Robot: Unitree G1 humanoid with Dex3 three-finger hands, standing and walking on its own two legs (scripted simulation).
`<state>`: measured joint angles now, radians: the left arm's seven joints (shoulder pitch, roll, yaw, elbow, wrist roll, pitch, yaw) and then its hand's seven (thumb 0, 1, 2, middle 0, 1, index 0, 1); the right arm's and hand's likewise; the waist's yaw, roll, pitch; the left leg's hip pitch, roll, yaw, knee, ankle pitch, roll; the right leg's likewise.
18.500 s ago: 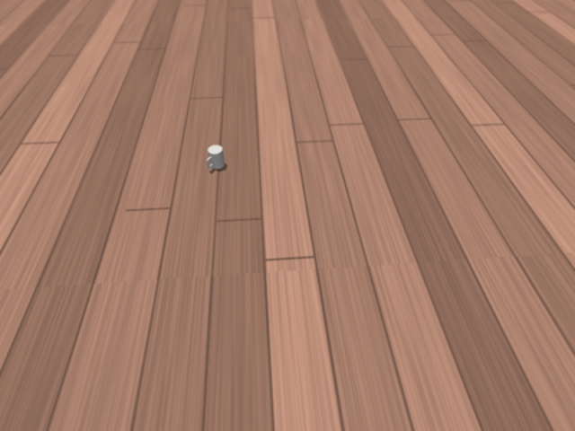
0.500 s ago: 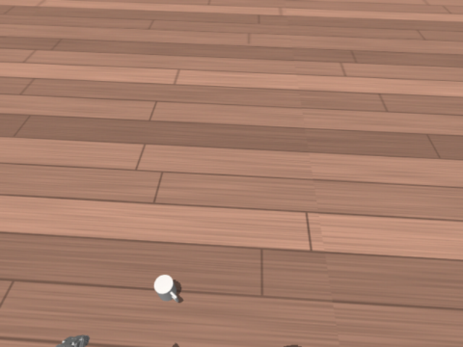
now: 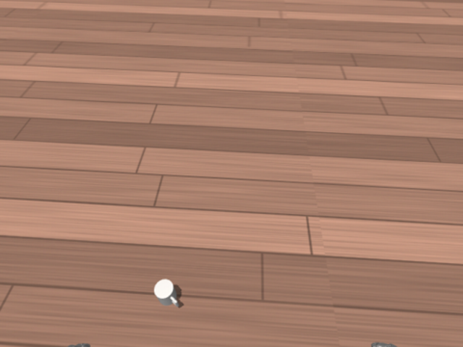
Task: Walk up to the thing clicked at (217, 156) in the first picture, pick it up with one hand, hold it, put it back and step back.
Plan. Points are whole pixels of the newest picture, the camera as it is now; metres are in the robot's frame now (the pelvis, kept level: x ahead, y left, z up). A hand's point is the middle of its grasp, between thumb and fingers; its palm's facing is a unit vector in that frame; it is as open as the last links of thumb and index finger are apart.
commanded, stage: stand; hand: left
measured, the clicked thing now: (168, 295) +0.41 +0.26 -0.73
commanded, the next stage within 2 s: none
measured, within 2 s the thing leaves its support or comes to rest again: neither
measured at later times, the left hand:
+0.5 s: hand out of the picture +0.10 +0.24 -0.15, palm faces +0.00 -0.94 -0.34, open 7.4 cm
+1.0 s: hand out of the picture +0.10 +0.23 -0.15, palm faces +0.01 -0.94 -0.34, open 7.4 cm
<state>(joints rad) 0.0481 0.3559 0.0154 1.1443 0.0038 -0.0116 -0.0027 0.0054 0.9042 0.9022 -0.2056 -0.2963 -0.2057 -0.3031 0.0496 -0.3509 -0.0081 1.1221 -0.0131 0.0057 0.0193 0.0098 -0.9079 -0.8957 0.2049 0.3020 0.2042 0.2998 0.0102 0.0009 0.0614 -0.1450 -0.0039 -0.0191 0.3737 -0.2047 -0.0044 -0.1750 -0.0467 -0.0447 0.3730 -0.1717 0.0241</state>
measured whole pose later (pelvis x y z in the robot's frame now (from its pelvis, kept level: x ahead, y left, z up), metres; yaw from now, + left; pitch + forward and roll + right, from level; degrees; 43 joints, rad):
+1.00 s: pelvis +0.02 -0.02 +0.00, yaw +0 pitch -2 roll +0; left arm 0.08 0.34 0.01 1.15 0.00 -0.01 0.00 0.00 0.90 0.90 -0.21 -0.30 -0.21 -0.30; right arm 0.09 -0.35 0.01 1.14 -0.02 -0.01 0.00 0.01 -0.91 -0.90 0.21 0.30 0.20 0.30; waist 0.00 0.01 0.04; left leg -0.07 0.04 -0.03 0.30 -0.20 -0.04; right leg -0.11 -0.01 -0.06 0.32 -0.18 -0.01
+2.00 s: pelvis +0.02 -0.02 +0.00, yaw +0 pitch -2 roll +0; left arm 0.11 0.35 0.00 1.14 0.00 -0.01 -0.01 0.00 0.90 0.90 -0.21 -0.30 -0.21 -0.30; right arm 0.12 -0.36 0.01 1.13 -0.02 -0.01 0.00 0.01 -0.91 -0.90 0.21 0.30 0.20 0.30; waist 0.01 0.01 0.04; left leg -0.08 0.03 -0.02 0.30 -0.19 -0.04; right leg -0.12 -0.01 -0.05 0.32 -0.17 -0.01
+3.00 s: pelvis -0.02 +0.07 -0.02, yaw +2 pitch -3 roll +0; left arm 0.12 0.46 0.07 0.97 0.00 0.04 0.04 0.01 0.91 0.90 -0.20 -0.30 -0.20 -0.30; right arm 0.18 -0.34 -0.06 0.95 -0.04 0.03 0.03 0.01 -0.91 -0.90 0.20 0.30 0.20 0.30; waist 0.01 -0.06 0.15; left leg -0.27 0.01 -0.04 0.65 -0.33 -0.01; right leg -0.41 0.01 0.13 1.00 -0.52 -0.02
